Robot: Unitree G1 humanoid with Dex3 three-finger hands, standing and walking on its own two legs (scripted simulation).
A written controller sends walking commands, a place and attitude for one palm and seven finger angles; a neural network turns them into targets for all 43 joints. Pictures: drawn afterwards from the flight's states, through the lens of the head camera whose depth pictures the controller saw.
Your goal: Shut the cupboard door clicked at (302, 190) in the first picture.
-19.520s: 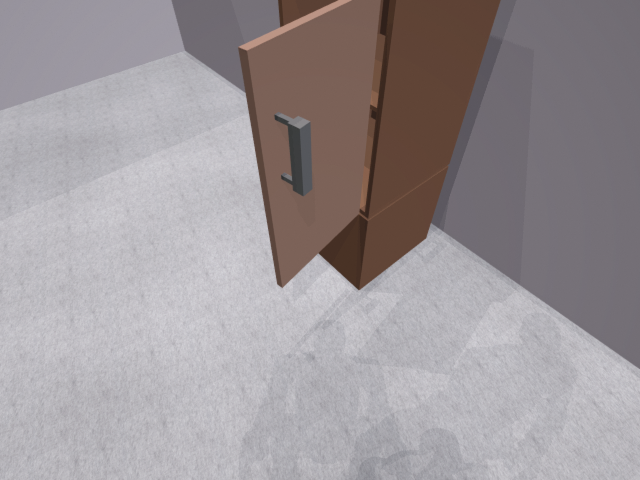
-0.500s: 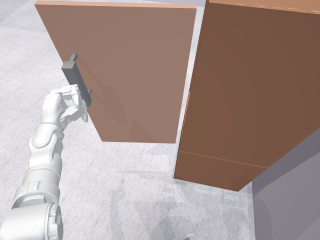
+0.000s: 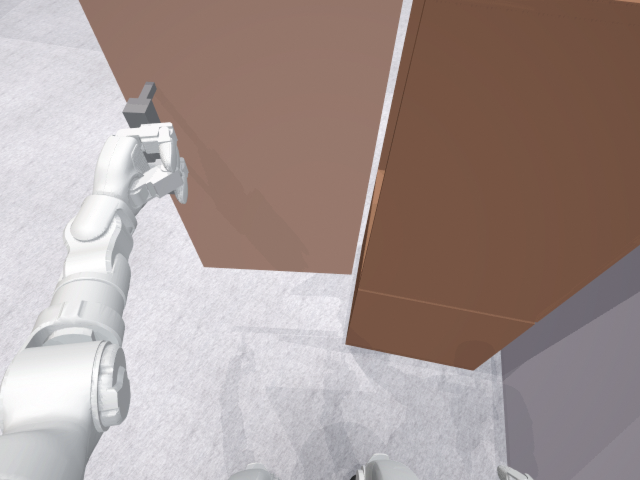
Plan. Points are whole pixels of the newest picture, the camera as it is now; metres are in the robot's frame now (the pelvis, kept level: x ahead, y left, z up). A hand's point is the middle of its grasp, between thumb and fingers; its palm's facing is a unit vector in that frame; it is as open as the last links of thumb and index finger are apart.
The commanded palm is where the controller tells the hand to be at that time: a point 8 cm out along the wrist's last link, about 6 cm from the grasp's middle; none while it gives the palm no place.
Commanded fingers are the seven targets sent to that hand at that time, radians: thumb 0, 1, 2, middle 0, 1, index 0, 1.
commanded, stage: push the door shut along its arc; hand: left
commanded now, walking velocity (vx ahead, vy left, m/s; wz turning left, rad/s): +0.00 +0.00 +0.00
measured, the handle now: (161, 140) +0.54 +0.20 +0.09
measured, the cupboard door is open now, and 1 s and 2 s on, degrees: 99 77 66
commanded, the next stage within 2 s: pull the fist back off the door in 1.52 s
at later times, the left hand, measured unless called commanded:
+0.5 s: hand (191, 143) +0.52 +0.16 +0.11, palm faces -0.25 -0.97 -0.02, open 3.2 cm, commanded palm +0.53 +0.19 +0.10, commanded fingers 0.00 0.90 0.90 -1.30 -1.50 -1.30 -1.50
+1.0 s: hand (242, 112) +0.59 +0.10 +0.10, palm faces -0.37 -0.93 +0.00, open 3.0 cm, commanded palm +0.59 +0.15 +0.10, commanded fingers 0.00 0.90 0.90 -1.30 -1.50 -1.30 -1.50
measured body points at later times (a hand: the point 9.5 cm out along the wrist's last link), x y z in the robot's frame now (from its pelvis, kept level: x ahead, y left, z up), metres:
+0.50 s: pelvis -0.01 +0.01 -0.02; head +0.12 +0.02 +0.41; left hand +0.53 +0.21 +0.11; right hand -0.02 -0.28 -0.12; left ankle +0.01 +0.10 -0.70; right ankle +0.02 -0.11 -0.70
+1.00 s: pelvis +0.02 +0.01 -0.03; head +0.18 +0.00 +0.39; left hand +0.60 +0.15 +0.10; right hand -0.04 -0.25 -0.13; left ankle +0.01 +0.10 -0.70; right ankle +0.02 -0.11 -0.70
